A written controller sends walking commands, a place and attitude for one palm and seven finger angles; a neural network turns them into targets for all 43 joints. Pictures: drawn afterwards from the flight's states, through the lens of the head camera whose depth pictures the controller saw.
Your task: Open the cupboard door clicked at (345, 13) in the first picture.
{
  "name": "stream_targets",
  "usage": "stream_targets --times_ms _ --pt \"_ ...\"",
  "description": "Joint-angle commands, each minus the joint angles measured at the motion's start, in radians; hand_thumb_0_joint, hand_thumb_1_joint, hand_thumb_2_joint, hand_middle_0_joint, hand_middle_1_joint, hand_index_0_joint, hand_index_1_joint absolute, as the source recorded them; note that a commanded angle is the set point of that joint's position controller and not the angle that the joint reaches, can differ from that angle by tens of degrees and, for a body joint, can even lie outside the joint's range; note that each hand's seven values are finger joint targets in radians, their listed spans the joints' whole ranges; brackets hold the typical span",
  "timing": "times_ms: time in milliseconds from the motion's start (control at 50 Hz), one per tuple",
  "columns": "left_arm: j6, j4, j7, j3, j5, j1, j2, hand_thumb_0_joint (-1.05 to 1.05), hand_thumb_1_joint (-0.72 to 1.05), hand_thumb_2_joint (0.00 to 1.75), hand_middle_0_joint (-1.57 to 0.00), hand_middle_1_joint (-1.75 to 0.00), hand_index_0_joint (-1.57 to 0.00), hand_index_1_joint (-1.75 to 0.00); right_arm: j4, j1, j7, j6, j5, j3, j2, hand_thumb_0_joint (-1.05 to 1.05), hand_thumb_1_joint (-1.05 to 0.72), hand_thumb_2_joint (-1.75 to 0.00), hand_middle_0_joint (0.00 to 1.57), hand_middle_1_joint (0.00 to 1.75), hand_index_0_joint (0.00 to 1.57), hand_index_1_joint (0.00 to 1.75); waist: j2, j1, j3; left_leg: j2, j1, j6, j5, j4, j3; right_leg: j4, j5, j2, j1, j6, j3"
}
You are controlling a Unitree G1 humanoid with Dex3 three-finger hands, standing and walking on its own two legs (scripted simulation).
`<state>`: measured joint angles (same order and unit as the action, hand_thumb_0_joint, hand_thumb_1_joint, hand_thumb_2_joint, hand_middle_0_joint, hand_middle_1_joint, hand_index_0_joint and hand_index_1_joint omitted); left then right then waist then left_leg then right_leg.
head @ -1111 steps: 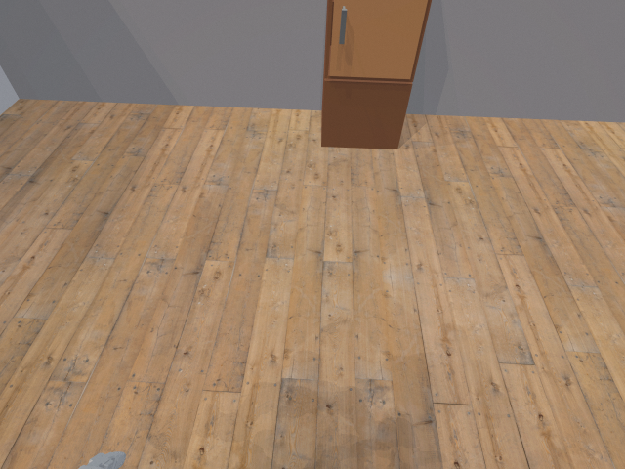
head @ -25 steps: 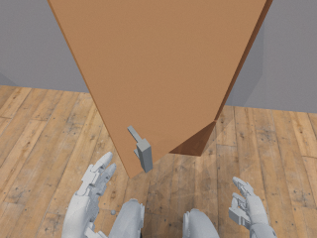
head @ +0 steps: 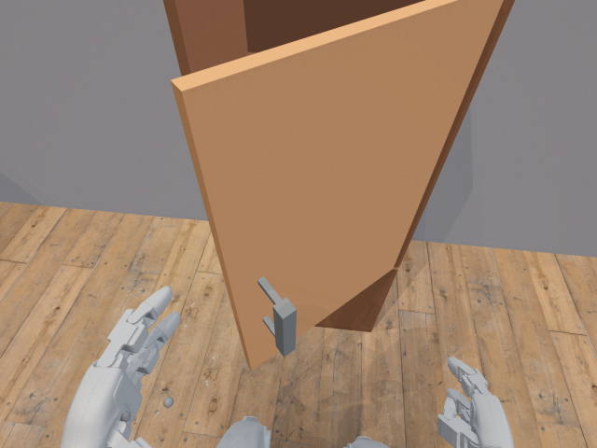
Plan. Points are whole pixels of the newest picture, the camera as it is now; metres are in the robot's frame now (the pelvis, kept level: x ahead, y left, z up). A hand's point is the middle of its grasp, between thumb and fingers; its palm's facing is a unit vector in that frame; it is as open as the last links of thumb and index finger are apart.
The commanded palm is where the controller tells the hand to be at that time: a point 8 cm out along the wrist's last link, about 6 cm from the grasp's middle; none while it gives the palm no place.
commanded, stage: draw the hand back to the body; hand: left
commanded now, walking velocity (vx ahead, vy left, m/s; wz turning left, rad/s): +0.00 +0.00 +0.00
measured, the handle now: (276, 317) +0.30 +0.06 -0.01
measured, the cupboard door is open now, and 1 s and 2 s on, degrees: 43 43 43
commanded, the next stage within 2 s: step back with the hand held close in 1.16 s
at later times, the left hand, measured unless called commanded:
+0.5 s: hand (50, 320) +0.20 +0.24 +0.18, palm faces +0.29 -0.87 -0.39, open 12.5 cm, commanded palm +0.16 +0.28 +0.21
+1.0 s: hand out of the picture +0.23 +0.25 +0.25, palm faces +0.43 -0.81 -0.39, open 7.6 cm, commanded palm +0.18 +0.30 +0.27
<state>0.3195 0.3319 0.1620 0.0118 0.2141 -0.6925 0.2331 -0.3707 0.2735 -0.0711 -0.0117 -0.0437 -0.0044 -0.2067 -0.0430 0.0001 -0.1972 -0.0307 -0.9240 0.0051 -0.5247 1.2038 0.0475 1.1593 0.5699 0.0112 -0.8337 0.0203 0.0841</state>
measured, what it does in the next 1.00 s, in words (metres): rises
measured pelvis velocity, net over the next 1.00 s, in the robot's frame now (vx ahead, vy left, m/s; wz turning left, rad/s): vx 0.03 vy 0.00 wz -0.02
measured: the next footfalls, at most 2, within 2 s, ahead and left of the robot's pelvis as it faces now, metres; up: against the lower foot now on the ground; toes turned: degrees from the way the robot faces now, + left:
none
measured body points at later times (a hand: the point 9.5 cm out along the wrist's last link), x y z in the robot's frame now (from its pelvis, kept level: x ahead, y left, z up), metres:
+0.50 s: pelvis +0.03 +0.02 +0.06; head +0.01 +0.00 +0.51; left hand +0.18 +0.28 +0.20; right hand +0.21 -0.19 -0.01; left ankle +0.03 +0.12 -0.64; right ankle +0.00 -0.11 -0.64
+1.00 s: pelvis +0.03 +0.00 +0.09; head +0.02 -0.02 +0.54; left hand +0.20 +0.29 +0.27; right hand +0.22 -0.23 +0.01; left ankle +0.04 +0.12 -0.64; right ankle +0.00 -0.11 -0.64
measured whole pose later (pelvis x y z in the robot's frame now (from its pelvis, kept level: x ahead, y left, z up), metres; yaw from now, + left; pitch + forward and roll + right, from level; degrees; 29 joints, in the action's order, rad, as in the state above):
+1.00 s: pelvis +0.03 +0.00 +0.09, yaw -1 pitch -2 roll +0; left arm 0.05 0.42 -0.12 0.32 0.09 -0.50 0.34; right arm -0.59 0.21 -0.09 -0.10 -0.02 -0.02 -0.24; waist -0.06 0.06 -0.02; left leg -0.02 -0.20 0.00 -0.29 0.53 -0.02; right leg 0.50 0.32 0.01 -0.14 0.01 0.02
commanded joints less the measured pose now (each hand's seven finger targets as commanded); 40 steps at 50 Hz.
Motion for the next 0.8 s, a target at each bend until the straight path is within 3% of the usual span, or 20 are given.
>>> stream_targets --times_ms 0,60,80,100,120,140,160,240,260,380,480,500,560,640,680,760,780 --pt "0.094 0.292 0.010 0.100 0.034 0.005 0.109 0.00 -0.43 0.33 -0.15 -0.30 -0.15 -0.30 0.171 -0.080 -0.012 -0.070 -0.004 0.038 -0.100 0.00 -0.90 -0.90 0.20 0.30 0.20 0.30 -0.064 -0.001 -0.088 0.041 0.236 -0.031 0.141 -0.242 -0.005 -0.248 -0.150 0.027 0.095 0.002 -0.015" --pt "0.063 0.286 0.012 0.126 0.044 -0.005 0.120 0.00 -0.32 0.37 -0.16 -0.30 -0.16 -0.30 0.163 -0.082 -0.008 -0.078 -0.010 0.037 -0.102 0.00 -0.90 -0.90 0.20 0.30 0.20 0.30 -0.065 0.001 -0.073 0.033 0.274 -0.029 0.156 -0.285 0.007 -0.271 -0.172 0.032 0.129 0.001 -0.003" --pt "-0.059 0.318 -0.119 0.135 -0.097 -0.102 0.222 0.00 -0.29 0.39 -0.16 -0.30 -0.16 -0.30 0.191 -0.073 -0.044 -0.044 -0.002 0.037 -0.097 0.00 -0.90 -0.90 0.20 0.30 0.20 0.30 -0.088 0.073 -0.106 0.012 0.313 -0.022 0.166 -0.360 -0.014 -0.324 -0.182 0.001 0.173 0.015 -0.064" --pt "-0.124 0.371 -0.177 0.088 -0.114 -0.105 0.146 0.00 -0.26 0.40 -0.16 -0.30 -0.16 -0.30 0.211 -0.065 -0.055 -0.032 0.000 0.025 -0.086 0.00 -0.90 -0.90 0.20 0.30 0.20 0.30 -0.106 0.037 -0.063 0.013 0.338 -0.020 0.167 -0.382 -0.012 -0.338 -0.186 -0.003 0.171 0.012 -0.048" --pt "-0.161 0.377 -0.205 0.077 -0.122 -0.110 0.120 0.00 -0.22 0.42 -0.16 -0.30 -0.16 -0.30 0.204 -0.061 -0.058 -0.026 0.002 0.025 -0.085 0.00 -0.90 -0.90 0.20 0.30 0.20 0.30 -0.075 0.029 -0.034 0.009 0.338 -0.018 0.171 -0.392 -0.003 -0.345 -0.195 -0.004 0.174 0.008 -0.036" --pt "-0.192 0.375 -0.229 0.074 -0.136 -0.112 0.116 0.00 -0.18 0.43 -0.16 -0.30 -0.16 -0.30 0.194 -0.059 -0.058 -0.021 0.002 0.020 -0.084 0.00 -0.90 -0.90 0.20 0.30 0.20 0.30 -0.106 0.028 -0.010 0.007 0.348 -0.017 0.189 -0.402 -0.005 -0.353 -0.209 -0.004 0.200 0.008 -0.030" --pt "-0.223 0.346 -0.250 0.092 -0.147 -0.111 0.128 0.00 -0.15 0.45 -0.16 -0.30 -0.16 -0.30 0.181 -0.059 -0.061 -0.016 0.007 0.017 -0.082 0.00 -0.90 -0.90 0.20 0.30 0.20 0.30 -0.052 0.027 0.012 0.004 0.349 -0.022 0.212 -0.411 -0.001 -0.373 -0.228 -0.001 0.220 0.007 -0.025" --pt "-0.271 0.369 -0.303 0.142 -0.166 -0.037 0.182 0.00 -0.01 0.51 -0.17 -0.30 -0.17 -0.30 0.173 -0.060 -0.069 -0.021 0.012 0.004 -0.094 0.00 -0.90 -0.90 0.20 0.30 0.20 0.30 0.026 0.020 0.019 0.001 0.419 -0.027 0.236 -0.456 -0.006 -0.433 -0.255 -0.005 0.296 0.000 -0.021" --pt "-0.274 0.376 -0.317 0.163 -0.171 -0.004 0.208 0.00 0.02 0.52 -0.17 -0.30 -0.17 -0.30 0.166 -0.069 -0.072 -0.029 0.013 -0.001 -0.100 0.00 -0.90 -0.90 0.20 0.30 0.20 0.30 0.018 0.024 0.011 0.003 0.442 -0.028 0.247 -0.470 -0.003 -0.444 -0.262 -0.007 0.319 0.002 -0.024" --pt "-0.285 0.425 -0.340 0.196 -0.176 0.077 0.220 0.00 0.23 0.62 -0.18 -0.30 -0.18 -0.30 0.119 -0.075 -0.070 -0.084 0.013 -0.016 -0.109 0.00 -0.90 -0.90 0.20 0.30 0.20 0.30 -0.051 0.031 0.038 -0.007 0.554 -0.021 0.307 -0.552 0.017 -0.499 -0.297 -0.014 0.384 0.001 -0.027" --pt "-0.279 0.395 -0.341 0.271 -0.172 0.095 0.249 0.00 0.41 0.69 -0.18 -0.30 -0.18 -0.30 0.070 -0.095 -0.057 -0.118 0.015 -0.016 -0.111 0.00 -0.90 -0.90 0.20 0.30 0.20 0.30 -0.022 0.045 0.074 -0.009 0.608 -0.014 0.405 -0.601 0.006 -0.549 -0.371 -0.015 0.464 0.000 -0.024" --pt "-0.278 0.385 -0.340 0.289 -0.169 0.103 0.255 0.00 0.44 0.70 -0.18 -0.30 -0.18 -0.30 0.060 -0.099 -0.054 -0.120 0.016 -0.016 -0.110 0.00 -0.90 -0.90 0.20 0.30 0.20 0.30 -0.036 0.046 0.086 -0.006 0.616 -0.013 0.406 -0.611 0.000 -0.563 -0.379 -0.015 0.475 0.000 -0.026" --pt "-0.271 0.339 -0.337 0.353 -0.159 0.132 0.282 0.00 0.55 0.75 -0.19 -0.30 -0.19 -0.30 0.038 -0.122 -0.051 -0.125 0.016 -0.012 -0.112 0.00 -0.90 -0.90 0.20 0.30 0.20 0.30 0.007 0.055 0.118 -0.004 0.628 -0.015 0.395 -0.645 -0.013 -0.606 -0.399 -0.015 0.522 0.001 -0.027" --pt "-0.248 0.361 -0.330 0.404 -0.148 0.218 0.301 0.00 0.69 0.81 -0.19 -0.30 -0.19 -0.30 0.014 -0.138 -0.046 -0.137 0.019 -0.009 -0.112 0.00 -0.90 -0.90 0.20 0.30 0.20 0.30 -0.016 0.054 0.127 0.002 0.675 -0.019 0.408 -0.673 -0.035 -0.648 -0.434 -0.015 0.560 -0.003 -0.037" --pt "-0.237 0.381 -0.331 0.423 -0.149 0.260 0.314 0.00 0.76 0.84 -0.19 -0.30 -0.19 -0.30 0.002 -0.148 -0.043 -0.147 0.020 -0.007 -0.115 0.00 -0.90 -0.90 0.20 0.30 0.20 0.30 -0.063 0.057 0.110 0.001 0.704 -0.016 0.420 -0.694 -0.032 -0.660 -0.435 -0.017 0.585 -0.001 -0.039" --pt "-0.218 0.371 -0.334 0.484 -0.143 0.312 0.352 0.00 0.90 0.90 -0.20 -0.30 -0.20 -0.30 -0.029 -0.158 -0.040 -0.163 0.025 -0.001 -0.120 0.00 -0.90 -0.90 0.20 0.30 0.20 0.30 -0.065 0.063 0.110 0.006 0.738 -0.018 0.449 -0.716 -0.042 -0.695 -0.474 -0.017 0.622 0.000 -0.040" --pt "-0.220 0.316 -0.328 0.457 -0.140 0.269 0.307 0.00 0.90 0.90 -0.20 -0.30 -0.20 -0.30 -0.037 -0.163 -0.037 -0.164 0.027 -0.001 -0.114 0.00 -0.90 -0.90 0.20 0.30 0.20 0.30 -0.053 0.060 0.138 0.005 0.739 -0.018 0.444 -0.724 -0.047 -0.700 -0.474 -0.017 0.616 -0.003 -0.039"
